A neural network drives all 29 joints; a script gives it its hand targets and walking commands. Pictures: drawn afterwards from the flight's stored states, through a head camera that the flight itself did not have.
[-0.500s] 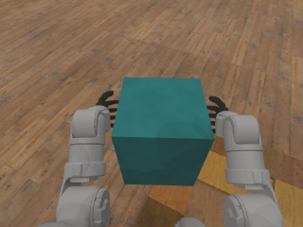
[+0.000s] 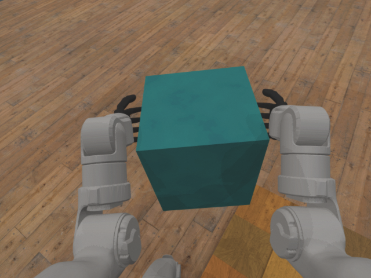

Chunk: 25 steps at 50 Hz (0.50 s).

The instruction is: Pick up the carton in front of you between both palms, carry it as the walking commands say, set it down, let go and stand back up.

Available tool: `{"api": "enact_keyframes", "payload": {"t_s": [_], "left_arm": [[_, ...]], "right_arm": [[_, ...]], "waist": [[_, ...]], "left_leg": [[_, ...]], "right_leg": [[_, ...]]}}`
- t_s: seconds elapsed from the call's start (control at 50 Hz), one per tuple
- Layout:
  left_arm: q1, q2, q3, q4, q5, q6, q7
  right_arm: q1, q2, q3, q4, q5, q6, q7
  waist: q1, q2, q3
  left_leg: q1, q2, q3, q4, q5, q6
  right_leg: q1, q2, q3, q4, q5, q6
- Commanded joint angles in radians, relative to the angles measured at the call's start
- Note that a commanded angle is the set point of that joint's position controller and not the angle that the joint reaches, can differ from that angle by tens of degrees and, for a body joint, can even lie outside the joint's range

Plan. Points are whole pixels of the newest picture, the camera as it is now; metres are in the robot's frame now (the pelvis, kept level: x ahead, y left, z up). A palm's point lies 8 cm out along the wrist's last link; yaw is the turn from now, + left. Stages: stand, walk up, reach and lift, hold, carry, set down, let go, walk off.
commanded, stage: carry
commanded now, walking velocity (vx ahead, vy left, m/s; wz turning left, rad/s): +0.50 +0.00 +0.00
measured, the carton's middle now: (200, 143) +0.39 +0.02 +0.05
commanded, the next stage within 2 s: none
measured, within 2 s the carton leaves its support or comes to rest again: neither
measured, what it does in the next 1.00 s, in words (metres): goes down: left foot 0.05 m lower, then right foot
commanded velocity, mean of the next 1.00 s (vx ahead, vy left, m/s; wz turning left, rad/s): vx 0.50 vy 0.00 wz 0.00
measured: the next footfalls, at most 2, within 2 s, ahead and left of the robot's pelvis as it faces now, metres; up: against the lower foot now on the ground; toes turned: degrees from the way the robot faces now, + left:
left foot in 0.22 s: +0.33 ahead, +0.11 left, -0.05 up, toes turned +4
right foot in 0.72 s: +0.67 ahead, -0.04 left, -0.05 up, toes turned -6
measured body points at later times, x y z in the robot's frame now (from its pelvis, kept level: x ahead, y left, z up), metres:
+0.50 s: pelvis +0.31 +0.06 -0.06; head +0.37 +0.07 +0.39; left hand +0.69 +0.19 +0.01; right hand +0.67 -0.11 +0.01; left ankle +0.29 +0.11 -0.79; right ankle +0.36 -0.09 -0.68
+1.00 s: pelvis +0.63 +0.02 -0.05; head +0.66 +0.01 +0.40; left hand +0.99 +0.20 +0.06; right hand +1.01 -0.10 +0.05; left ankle +0.69 +0.17 -0.73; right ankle +0.63 -0.04 -0.79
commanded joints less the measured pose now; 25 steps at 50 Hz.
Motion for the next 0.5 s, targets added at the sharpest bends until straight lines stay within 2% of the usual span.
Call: {"api": "enact_keyframes", "payload": {"t_s": [0.0,0.02,0.06,0.1,0.14,0.16,0.18,0.2,0.22,0.24,0.26,0.28,0.3,0.32,0.34,0.36,0.4,0.46,0.48], "left_arm": [[-0.723,-1.145,-0.629,-0.014,-0.464,-0.022,-0.283],[-0.729,-1.159,-0.642,-0.017,-0.469,-0.037,-0.285],[-0.725,-1.177,-0.667,-0.029,-0.477,-0.061,-0.284],[-0.736,-1.173,-0.694,-0.062,-0.488,-0.082,-0.275],[-0.711,-1.166,-0.711,-0.069,-0.490,-0.092,-0.263],[-0.686,-1.165,-0.715,-0.058,-0.490,-0.095,-0.259],[-0.669,-1.166,-0.718,-0.041,-0.490,-0.098,-0.257],[-0.651,-1.159,-0.717,-0.018,-0.486,-0.101,-0.256],[-0.629,-1.161,-0.713,0.001,-0.483,-0.102,-0.259],[-0.623,-1.176,-0.701,0.028,-0.482,-0.095,-0.260],[-0.605,-1.179,-0.686,0.026,-0.474,-0.096,-0.258],[-0.640,-1.189,-0.695,-0.007,-0.480,-0.102,-0.254],[-0.670,-1.205,-0.706,-0.040,-0.481,-0.112,-0.246],[-0.678,-1.217,-0.708,-0.073,-0.479,-0.120,-0.236],[-0.674,-1.215,-0.710,-0.103,-0.473,-0.126,-0.224],[-0.651,-1.210,-0.715,-0.123,-0.463,-0.130,-0.211],[-0.587,-1.191,-0.727,-0.146,-0.438,-0.139,-0.190],[-0.504,-1.146,-0.741,-0.164,-0.397,-0.153,-0.171],[-0.488,-1.129,-0.745,-0.168,-0.385,-0.157,-0.168]], "right_arm": [[-0.607,1.133,0.571,-0.002,0.352,-0.070,0.217],[-0.608,1.140,0.574,-0.005,0.355,-0.081,0.223],[-0.598,1.140,0.579,-0.012,0.358,-0.100,0.233],[-0.600,1.130,0.591,-0.033,0.368,-0.115,0.240],[-0.570,1.107,0.592,-0.035,0.369,-0.121,0.244],[-0.542,1.093,0.586,-0.024,0.364,-0.123,0.246],[-0.497,1.080,0.578,0.000,0.355,-0.126,0.250],[-0.461,1.064,0.563,0.023,0.344,-0.130,0.255],[-0.438,1.043,0.546,0.041,0.337,-0.133,0.260],[-0.436,1.030,0.528,0.060,0.330,-0.136,0.260],[-0.414,1.029,0.531,0.061,0.336,-0.143,0.261],[-0.445,1.063,0.548,0.012,0.357,-0.156,0.265],[-0.525,1.106,0.581,-0.063,0.392,-0.165,0.268],[-0.599,1.139,0.618,-0.135,0.429,-0.173,0.269],[-0.645,1.167,0.653,-0.189,0.463,-0.178,0.268],[-0.671,1.183,0.684,-0.236,0.491,-0.184,0.267],[-0.663,1.188,0.723,-0.289,0.520,-0.192,0.264],[-0.590,1.164,0.752,-0.294,0.528,-0.200,0.271],[-0.568,1.155,0.760,-0.289,0.528,-0.203,0.274]], "waist": [[0.024,-0.141,-0.413],[0.021,-0.136,-0.390],[0.027,-0.103,-0.343],[0.040,-0.101,-0.318],[0.039,-0.113,-0.309],[0.018,-0.105,-0.325],[-0.028,-0.067,-0.370],[-0.077,-0.017,-0.423],[-0.068,0.113,-0.499],[-0.084,0.262,-0.594],[-0.126,0.299,-0.637],[-0.133,0.226,-0.592],[-0.129,0.127,-0.542],[-0.119,0.092,-0.527],[-0.109,0.061,-0.527],[-0.100,0.049,-0.523],[-0.098,0.071,-0.527],[-0.115,0.092,-0.516],[-0.124,0.090,-0.509]], "left_leg": [[-0.085,0.015,0.007,-0.133,0.173,0.007],[-0.069,0.030,-0.010,-0.194,0.230,0.010],[-0.014,0.015,0.010,-0.307,0.313,0.020],[0.057,0.003,0.029,-0.389,0.391,0.047],[0.131,-0.002,0.042,-0.437,0.403,0.077],[0.212,-0.010,0.057,-0.471,0.406,0.085],[0.380,-0.035,0.104,-0.506,0.431,0.084],[0.578,-0.029,0.120,-0.482,0.439,0.067],[0.849,0.163,-0.059,-0.308,0.768,0.083],[1.125,0.342,-0.341,-0.211,0.904,0.201],[1.123,0.377,-0.502,-0.329,0.570,0.302],[1.054,0.346,-0.524,-0.394,0.335,0.302],[0.975,0.306,-0.477,-0.415,0.313,0.273],[0.906,0.298,-0.439,-0.413,0.357,0.266],[0.845,0.280,-0.396,-0.423,0.335,0.253],[0.804,0.263,-0.357,-0.436,0.303,0.240],[0.783,0.244,-0.305,-0.435,0.318,0.238],[0.833,0.223,-0.251,-0.406,0.462,0.237],[0.859,0.213,-0.237,-0.391,0.517,0.230]], "right_leg": [[0.443,-0.226,0.221,-0.069,0.425,-0.135],[0.436,-0.230,0.218,-0.078,0.401,-0.125],[0.416,-0.209,0.183,-0.076,0.410,-0.100],[0.398,-0.194,0.159,-0.038,0.404,-0.082],[0.390,-0.179,0.147,0.033,0.425,-0.070],[0.381,-0.163,0.132,0.103,0.475,-0.053],[0.331,-0.129,0.087,0.250,0.512,-0.025],[0.221,-0.086,0.033,0.435,0.422,0.001],[-0.047,-0.045,0.024,0.634,-0.054,0.033],[-0.332,0.029,0.091,0.835,-0.401,0.056],[-0.456,0.049,0.105,0.997,-0.393,0.052],[-0.530,0.016,0.125,1.003,-0.343,0.037],[-0.553,-0.007,0.118,1.000,-0.286,0.036],[-0.551,-0.032,0.118,0.988,-0.253,0.034],[-0.526,-0.051,0.124,0.958,-0.231,0.034],[-0.512,-0.061,0.121,0.920,-0.227,0.037],[-0.533,-0.063,0.092,0.874,-0.237,0.042],[-0.620,-0.066,0.062,0.795,-0.176,0.039],[-0.648,-0.069,0.065,0.767,-0.121,0.037]]}}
